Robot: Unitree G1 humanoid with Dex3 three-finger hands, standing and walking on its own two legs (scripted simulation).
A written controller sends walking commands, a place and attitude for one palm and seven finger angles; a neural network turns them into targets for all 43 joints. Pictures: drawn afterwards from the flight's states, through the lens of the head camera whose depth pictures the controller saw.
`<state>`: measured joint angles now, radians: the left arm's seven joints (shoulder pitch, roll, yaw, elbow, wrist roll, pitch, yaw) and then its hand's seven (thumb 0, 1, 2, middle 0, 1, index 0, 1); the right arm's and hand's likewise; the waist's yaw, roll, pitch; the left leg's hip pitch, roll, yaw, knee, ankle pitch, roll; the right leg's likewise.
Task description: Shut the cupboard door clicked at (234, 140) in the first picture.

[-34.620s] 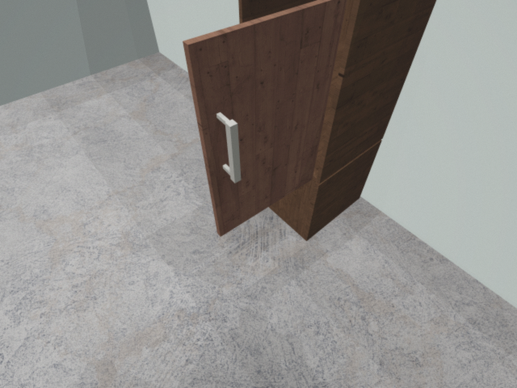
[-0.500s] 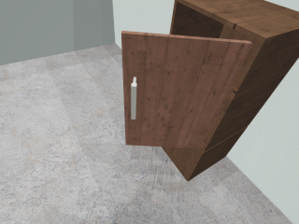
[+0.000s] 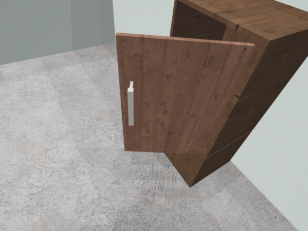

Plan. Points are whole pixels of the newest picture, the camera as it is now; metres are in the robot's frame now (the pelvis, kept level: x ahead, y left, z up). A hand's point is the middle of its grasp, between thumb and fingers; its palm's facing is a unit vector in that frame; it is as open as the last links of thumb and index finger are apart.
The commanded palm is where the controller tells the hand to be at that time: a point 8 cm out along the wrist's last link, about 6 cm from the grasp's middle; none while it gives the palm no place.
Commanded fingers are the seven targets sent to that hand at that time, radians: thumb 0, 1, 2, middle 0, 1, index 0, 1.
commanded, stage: look again from close up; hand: left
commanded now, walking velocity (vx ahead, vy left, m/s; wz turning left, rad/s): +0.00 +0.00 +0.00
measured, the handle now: (131, 104) +0.52 +0.11 +0.01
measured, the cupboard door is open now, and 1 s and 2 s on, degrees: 57 57 57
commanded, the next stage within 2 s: shuffle to correct the standing spot in 0.12 s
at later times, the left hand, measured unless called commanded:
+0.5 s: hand out of the picture +0.04 +0.13 -0.18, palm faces -0.02 -0.99 -0.16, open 7.4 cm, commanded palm none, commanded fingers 0.00 0.90 0.90 -0.20 -0.30 -0.20 -0.30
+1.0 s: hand out of the picture +0.08 +0.08 -0.19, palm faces +0.07 -0.99 -0.15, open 7.4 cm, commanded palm none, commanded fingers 0.00 0.90 0.90 -0.20 -0.30 -0.20 -0.30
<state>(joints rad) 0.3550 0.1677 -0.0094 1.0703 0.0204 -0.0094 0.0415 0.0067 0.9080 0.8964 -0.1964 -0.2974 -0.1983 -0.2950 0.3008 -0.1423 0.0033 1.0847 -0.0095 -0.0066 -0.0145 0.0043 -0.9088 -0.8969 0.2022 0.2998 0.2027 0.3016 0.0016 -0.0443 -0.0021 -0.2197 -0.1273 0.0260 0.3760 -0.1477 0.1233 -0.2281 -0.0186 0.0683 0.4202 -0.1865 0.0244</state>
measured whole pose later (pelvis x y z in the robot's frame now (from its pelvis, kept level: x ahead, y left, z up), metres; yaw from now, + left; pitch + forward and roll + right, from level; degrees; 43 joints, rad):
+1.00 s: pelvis +0.09 -0.07 -0.01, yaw +1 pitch +0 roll +0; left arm 0.32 0.13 0.00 1.04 0.01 0.00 0.06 0.01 0.91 0.90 -0.20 -0.30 -0.20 -0.30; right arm 0.17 -0.13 -0.01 1.03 0.00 0.00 -0.05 0.00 -0.92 -0.90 0.20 0.30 0.20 0.30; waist 0.02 -0.05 0.06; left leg -0.25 -0.02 0.08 0.52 -0.27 0.05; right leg -0.12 0.04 -0.04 0.47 -0.35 -0.04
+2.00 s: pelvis +0.01 -0.01 +0.00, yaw +1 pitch -1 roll -2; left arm 0.41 0.19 0.00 1.08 0.03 0.01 0.04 0.01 0.91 0.90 -0.20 -0.30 -0.20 -0.30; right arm 0.23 -0.18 -0.03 1.07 -0.01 0.01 -0.01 0.00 -0.91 -0.90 0.20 0.30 0.20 0.30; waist 0.02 -0.02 0.02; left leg -0.28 -0.09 0.11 0.39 -0.10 0.13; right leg -0.21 -0.03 -0.02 0.46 -0.24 0.01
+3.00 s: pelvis -0.07 +0.06 -0.01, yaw -1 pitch -4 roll -3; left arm 0.27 0.21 0.08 1.05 0.03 0.06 0.03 0.01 0.91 0.90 -0.20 -0.30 -0.20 -0.29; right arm 0.38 -0.09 -0.02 1.10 -0.03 0.02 -0.04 0.00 -0.91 -0.90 0.20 0.30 0.20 0.30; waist -0.02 -0.08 0.03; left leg -0.33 -0.08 0.06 0.58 -0.21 0.07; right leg -0.56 0.02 0.12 1.17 -0.24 0.01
